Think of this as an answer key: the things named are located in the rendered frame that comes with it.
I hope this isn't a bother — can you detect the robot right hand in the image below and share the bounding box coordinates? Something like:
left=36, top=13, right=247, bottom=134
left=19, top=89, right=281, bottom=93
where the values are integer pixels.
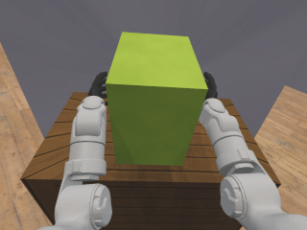
left=203, top=72, right=218, bottom=100

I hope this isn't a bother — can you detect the left robot upper arm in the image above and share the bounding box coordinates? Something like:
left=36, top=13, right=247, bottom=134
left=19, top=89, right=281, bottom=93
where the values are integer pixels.
left=36, top=183, right=112, bottom=230

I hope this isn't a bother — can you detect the robot left forearm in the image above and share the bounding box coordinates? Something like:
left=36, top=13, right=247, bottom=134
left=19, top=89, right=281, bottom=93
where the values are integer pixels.
left=55, top=96, right=106, bottom=222

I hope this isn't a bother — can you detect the robot right forearm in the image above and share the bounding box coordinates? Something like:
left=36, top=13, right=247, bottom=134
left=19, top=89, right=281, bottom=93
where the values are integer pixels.
left=199, top=98, right=281, bottom=206

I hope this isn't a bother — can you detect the robot left hand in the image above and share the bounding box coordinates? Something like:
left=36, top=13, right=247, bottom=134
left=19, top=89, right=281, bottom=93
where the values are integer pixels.
left=87, top=71, right=108, bottom=105

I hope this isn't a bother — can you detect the right robot upper arm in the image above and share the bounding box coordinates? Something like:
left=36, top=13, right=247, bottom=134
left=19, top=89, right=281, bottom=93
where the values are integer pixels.
left=220, top=172, right=307, bottom=230

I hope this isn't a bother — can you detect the pedestal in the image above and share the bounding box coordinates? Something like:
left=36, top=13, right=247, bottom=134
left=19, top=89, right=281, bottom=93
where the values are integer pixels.
left=20, top=92, right=281, bottom=230

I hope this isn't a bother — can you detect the carton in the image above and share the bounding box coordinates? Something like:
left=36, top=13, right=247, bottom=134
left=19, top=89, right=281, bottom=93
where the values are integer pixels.
left=106, top=32, right=208, bottom=166

